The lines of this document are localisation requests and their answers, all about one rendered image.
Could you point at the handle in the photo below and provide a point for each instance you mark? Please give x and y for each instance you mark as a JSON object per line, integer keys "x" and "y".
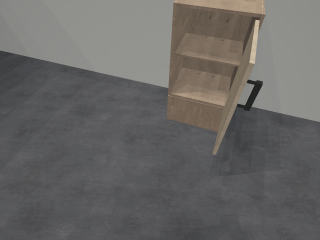
{"x": 257, "y": 86}

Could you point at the cupboard door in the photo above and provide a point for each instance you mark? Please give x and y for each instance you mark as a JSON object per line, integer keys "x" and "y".
{"x": 242, "y": 75}

